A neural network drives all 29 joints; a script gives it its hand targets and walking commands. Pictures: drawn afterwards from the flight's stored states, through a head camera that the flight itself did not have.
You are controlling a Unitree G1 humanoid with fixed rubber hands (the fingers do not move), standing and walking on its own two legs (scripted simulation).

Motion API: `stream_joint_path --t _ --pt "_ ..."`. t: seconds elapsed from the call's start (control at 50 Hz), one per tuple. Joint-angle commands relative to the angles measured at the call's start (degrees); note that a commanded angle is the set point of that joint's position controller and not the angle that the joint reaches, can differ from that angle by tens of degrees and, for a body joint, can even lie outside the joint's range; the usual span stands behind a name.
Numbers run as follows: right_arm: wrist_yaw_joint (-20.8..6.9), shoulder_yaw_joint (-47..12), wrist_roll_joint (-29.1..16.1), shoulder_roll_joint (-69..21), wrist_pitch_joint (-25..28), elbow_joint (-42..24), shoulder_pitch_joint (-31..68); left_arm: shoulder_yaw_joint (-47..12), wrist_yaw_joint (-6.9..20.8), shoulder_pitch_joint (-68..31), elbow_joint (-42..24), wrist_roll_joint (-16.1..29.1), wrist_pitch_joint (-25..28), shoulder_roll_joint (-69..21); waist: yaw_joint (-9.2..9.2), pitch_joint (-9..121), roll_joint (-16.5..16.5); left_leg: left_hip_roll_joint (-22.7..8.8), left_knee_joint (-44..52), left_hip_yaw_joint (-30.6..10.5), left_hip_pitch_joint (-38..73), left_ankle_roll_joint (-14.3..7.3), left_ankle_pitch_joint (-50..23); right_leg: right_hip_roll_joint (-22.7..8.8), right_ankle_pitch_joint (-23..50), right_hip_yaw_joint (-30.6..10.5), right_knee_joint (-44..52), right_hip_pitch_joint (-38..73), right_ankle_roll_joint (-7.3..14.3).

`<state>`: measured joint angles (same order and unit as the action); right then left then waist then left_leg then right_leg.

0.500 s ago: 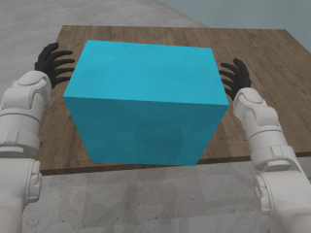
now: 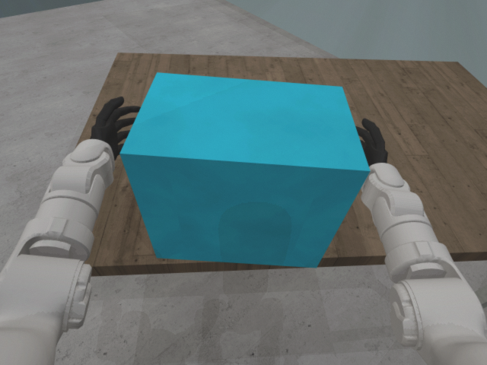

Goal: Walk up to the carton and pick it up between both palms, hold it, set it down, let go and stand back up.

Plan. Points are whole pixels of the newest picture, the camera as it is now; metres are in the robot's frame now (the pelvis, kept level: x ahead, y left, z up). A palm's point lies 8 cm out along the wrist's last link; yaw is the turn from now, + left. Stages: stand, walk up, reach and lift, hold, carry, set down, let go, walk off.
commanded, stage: reach and lift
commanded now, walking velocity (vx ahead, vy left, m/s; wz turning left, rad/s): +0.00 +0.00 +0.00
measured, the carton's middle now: (243, 178) +0.39 +0.00 +0.11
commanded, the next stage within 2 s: none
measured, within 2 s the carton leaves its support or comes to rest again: leaves its support in 1.98 s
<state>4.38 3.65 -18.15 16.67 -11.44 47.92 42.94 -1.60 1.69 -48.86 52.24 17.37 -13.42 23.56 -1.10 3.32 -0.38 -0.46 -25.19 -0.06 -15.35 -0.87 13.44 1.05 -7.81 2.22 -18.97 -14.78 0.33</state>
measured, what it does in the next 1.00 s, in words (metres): stands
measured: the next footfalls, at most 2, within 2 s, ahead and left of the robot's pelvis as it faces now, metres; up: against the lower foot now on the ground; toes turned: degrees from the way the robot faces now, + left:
none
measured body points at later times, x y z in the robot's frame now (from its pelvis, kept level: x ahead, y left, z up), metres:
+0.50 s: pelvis +0.00 -0.01 +0.00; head +0.02 +0.02 +0.45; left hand +0.45 +0.20 +0.14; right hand +0.43 -0.18 +0.14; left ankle -0.01 +0.10 -0.74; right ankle +0.02 -0.12 -0.74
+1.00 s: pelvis +0.00 +0.00 +0.00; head +0.03 +0.01 +0.45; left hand +0.45 +0.20 +0.14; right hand +0.43 -0.19 +0.14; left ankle -0.01 +0.10 -0.74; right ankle +0.02 -0.12 -0.74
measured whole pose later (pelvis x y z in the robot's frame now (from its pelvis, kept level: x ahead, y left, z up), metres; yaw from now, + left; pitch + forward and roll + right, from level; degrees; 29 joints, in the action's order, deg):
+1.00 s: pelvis +0.00 +0.00 +0.00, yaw +0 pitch +4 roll -2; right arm 12.9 2.4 -16.8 11.0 -12.2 44.9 46.3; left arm 5.6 -0.2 -48.6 46.2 10.0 -15.3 18.2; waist -1.5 1.5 -0.8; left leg -1.0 -24.5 0.0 -15.0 -0.5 13.2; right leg 1.7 -7.3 1.7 -18.0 -14.4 0.6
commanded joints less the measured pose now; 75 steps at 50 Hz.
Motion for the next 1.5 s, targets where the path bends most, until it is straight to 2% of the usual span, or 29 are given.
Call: stream_joint_path --t 0.0,0.1,0.22,0.28,0.3,0.34,0.42,0.5,0.6,0.72,0.78,0.88,0.92,1.0,1.12,1.24,1.28,1.3,1.32,1.36,1.4,1.48 --pt "0.9 1.6 -0.1 12.0 3.2 -14.1 29.6 5.3 -0.6 -30.2 -16.1 -0.8 1.2 12.9 -0.04 32.9 3.0 0.5 0.2 0.5 10.8 3.7 -29.3 2.0 20.0 -0.5 -1.7 14.2 0.1" --pt "1.7 -0.8 -1.7 10.0 2.3 -12.9 28.5 6.2 -0.1 -28.3 -15.3 -1.8 0.3 12.4 0.47 32.0 1.4 1.0 1.7 1.2 6.9 2.3 -26.5 1.0 22.0 -1.8 -2.5 18.0 -0.7" --pt "2.5 -2.9 -2.9 6.3 1.4 -10.5 28.0 4.0 0.6 -27.1 -12.0 -2.1 0.6 8.5 -0.39 27.8 2.1 1.1 2.6 0.9 6.9 1.8 -23.4 0.5 18.0 -2.1 -0.8 15.7 -0.5" --pt "3.0 -2.7 -2.0 4.2 1.6 -9.7 28.2 3.9 0.5 -27.5 -10.6 -2.9 1.9 6.7 -0.69 26.4 2.6 1.1 2.9 0.7 7.1 1.9 -22.6 0.3 16.1 -2.2 0.0 14.6 -0.3" --pt "3.7 -2.0 -0.2 3.9 1.5 -10.6 29.0 4.9 1.0 -28.1 -9.1 -2.9 2.3 6.9 -0.98 23.4 1.5 1.5 3.3 0.9 5.8 1.9 -20.4 0.0 15.5 -2.0 0.3 14.0 -1.4" --pt "4.9 -1.1 1.5 1.9 1.9 -11.1 29.7 5.3 1.7 -28.9 -8.3 -3.7 3.5 6.0 -1.47 22.8 1.3 1.9 3.9 1.1 5.4 2.1 -18.5 -0.2 16.5 -1.8 0.2 14.7 -2.1" --pt "6.6 0.4 3.6 -0.4 3.3 -12.5 29.8 6.8 1.2 -30.5 -10.5 -6.3 5.5 4.8 -1.30 27.5 3.8 2.0 3.2 1.6 7.2 3.2 -21.4 0.1 18.3 -1.5 -0.4 16.2 -2.2" --pt "7.6 1.3 3.7 0.1 3.3 -10.5 29.9 7.9 -0.9 -31.4 -13.5 -8.5 4.0 4.1 -0.81 29.7 7.2 1.3 1.5 1.7 11.3 5.0 -25.5 1.5 15.8 -0.4 -0.2 13.2 -1.0" --pt "7.6 0.2 1.7 0.1 2.4 -11.3 31.6 6.1 -2.4 -31.3 -16.8 -6.9 0.8 0.8 -0.85 31.6 8.0 0.3 -0.7 1.0 15.2 6.0 -30.8 2.3 15.4 0.2 0.2 9.4 -0.1" --pt "8.0 -1.4 0.5 0.1 1.8 -14.0 32.2 6.5 -2.6 -30.0 -19.1 -6.6 -1.2 0.5 -0.25 31.3 5.1 0.5 -1.2 0.8 14.1 5.2 -31.8 2.3 18.0 -0.2 0.0 10.9 -0.6" --pt "8.2 -1.6 0.5 -0.9 1.4 -13.4 32.5 7.0 -2.4 -29.9 -17.5 -6.7 -1.2 0.5 -0.27 29.4 2.9 0.6 -0.1 1.0 12.1 4.4 -28.4 2.1 16.9 -0.5 0.0 12.1 -1.0" --pt "8.4 -2.4 0.7 -2.7 1.4 -15.0 32.2 7.7 -2.0 -29.9 -17.7 -7.3 0.3 -0.1 -0.46 30.0 2.7 0.9 0.5 1.0 10.4 3.8 -27.2 1.1 19.4 -1.2 -0.7 14.7 -1.4" --pt "8.6 -2.0 1.1 -3.6 1.3 -14.9 32.0 7.4 -1.9 -30.1 -18.0 -7.5 0.7 -0.9 -0.73 29.8 3.8 1.1 0.8 1.1 10.1 3.9 -26.9 1.1 19.6 -1.3 -0.6 15.2 -1.4" --pt "8.6 -1.2 2.3 -4.7 1.4 -14.9 31.8 7.2 -1.4 -30.4 -16.9 -7.9 1.2 -1.9 -1.21 29.5 4.6 0.9 1.1 0.8 9.9 4.0 -25.1 0.8 17.2 -1.2 -0.1 14.7 -1.0" --pt "7.7 -0.3 4.3 -7.7 1.9 -15.5 32.8 6.9 -0.9 -31.6 -15.2 -8.3 2.7 -4.1 -0.93 29.4 4.1 1.0 1.7 0.8 9.7 3.7 -24.2 0.5 15.5 -0.9 0.3 13.9 -1.0" --pt "5.6 1.7 9.3 -13.7 2.7 -14.0 32.7 9.5 1.4 -31.5 -12.0 -12.5 4.2 -9.1 -0.94 26.9 3.2 1.2 3.2 1.0 9.3 3.5 -23.3 0.2 14.7 -0.4 1.0 16.0 -1.3" --pt "3.3 2.3 13.0 -21.6 3.8 -14.2 33.4 9.5 4.0 -32.7 -11.9 -15.2 5.2 -17.2 -1.12 26.6 3.1 1.6 4.2 1.3 9.7 3.4 -23.6 0.0 15.2 -0.1 1.5 17.9 -1.3" --pt "1.5 1.7 15.3 -27.7 4.5 -14.1 33.9 8.8 6.2 -33.5 -11.0 -16.7 5.6 -23.5 -1.31 26.3 3.0 1.9 4.7 1.5 10.3 3.3 -23.9 0.0 16.3 0.2 1.7 19.0 -1.4" --pt "-0.7 0.2 17.6 -35.4 5.3 -14.7 34.5 7.7 8.6 -33.7 -10.7 -18.3 6.1 -31.3 -1.21 26.8 2.8 2.3 5.1 1.6 11.2 3.4 -24.9 0.0 18.6 0.4 1.7 21.4 -1.7" --pt "-3.9 -2.0 21.5 -42.5 6.5 -16.7 34.3 6.1 12.1 -32.4 -8.8 -20.7 6.9 -39.9 -1.35 28.2 2.8 2.9 5.9 1.8 10.8 3.4 -25.7 -0.1 23.2 0.7 1.1 26.0 -2.0" --pt "-5.4 -3.7 22.1 -44.2 6.9 -18.0 33.3 5.2 13.0 -32.0 -9.9 -20.9 7.4 -41.5 -1.36 27.2 2.8 3.1 6.6 1.9 8.8 3.4 -25.2 -0.3 24.7 0.8 0.1 28.5 -2.2" --pt "-6.5 -4.6 22.1 -44.8 6.1 -15.7 31.5 5.5 12.8 -31.3 -11.3 -21.7 5.2 -41.8 -1.33 18.7 3.3 3.2 8.7 2.4 7.5 3.3 -21.7 -0.3 19.6 1.1 0.9 26.5 -2.3"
